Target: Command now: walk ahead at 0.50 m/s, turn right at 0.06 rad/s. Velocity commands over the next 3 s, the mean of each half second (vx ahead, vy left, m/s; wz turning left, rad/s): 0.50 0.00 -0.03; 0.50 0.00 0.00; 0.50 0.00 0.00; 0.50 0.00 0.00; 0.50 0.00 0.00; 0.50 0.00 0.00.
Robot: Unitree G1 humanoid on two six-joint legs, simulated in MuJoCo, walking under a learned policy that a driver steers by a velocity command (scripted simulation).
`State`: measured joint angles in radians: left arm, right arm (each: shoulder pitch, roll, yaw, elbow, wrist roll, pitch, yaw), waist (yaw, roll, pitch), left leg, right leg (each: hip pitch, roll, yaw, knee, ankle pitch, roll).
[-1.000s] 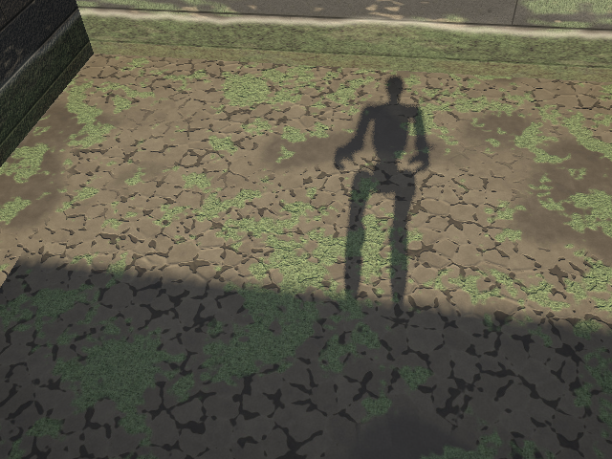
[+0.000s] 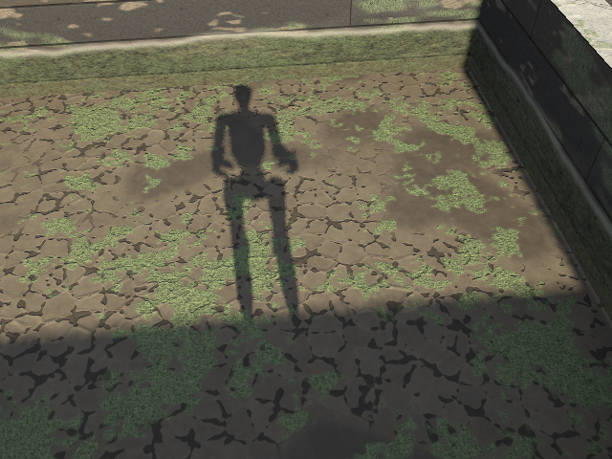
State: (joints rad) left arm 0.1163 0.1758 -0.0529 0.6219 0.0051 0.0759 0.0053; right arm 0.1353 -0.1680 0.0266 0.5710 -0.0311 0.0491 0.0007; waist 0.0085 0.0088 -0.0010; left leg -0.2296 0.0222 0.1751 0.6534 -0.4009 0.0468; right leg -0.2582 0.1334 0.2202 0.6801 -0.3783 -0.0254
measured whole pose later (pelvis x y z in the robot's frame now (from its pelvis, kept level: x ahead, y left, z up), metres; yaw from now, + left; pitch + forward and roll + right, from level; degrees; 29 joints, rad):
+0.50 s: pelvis +0.02 +0.01 +0.00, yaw +0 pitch -1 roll +0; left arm 0.10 0.18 -0.05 0.64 0.01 0.08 0.02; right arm 0.17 -0.18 0.03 0.58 -0.02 0.05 0.00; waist 0.01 0.01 -0.01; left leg -0.21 0.01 0.18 0.66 -0.43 0.05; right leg -0.25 0.11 0.20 0.70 -0.41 -0.02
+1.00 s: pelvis +0.01 +0.00 +0.00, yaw +0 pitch -1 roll +0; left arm 0.09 0.17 -0.06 0.63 0.01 0.08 0.01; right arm 0.17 -0.17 0.04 0.57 -0.04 0.04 0.01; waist 0.00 0.01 -0.01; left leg -0.22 0.03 0.17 0.66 -0.42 0.04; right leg -0.25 0.12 0.18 0.68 -0.40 -0.03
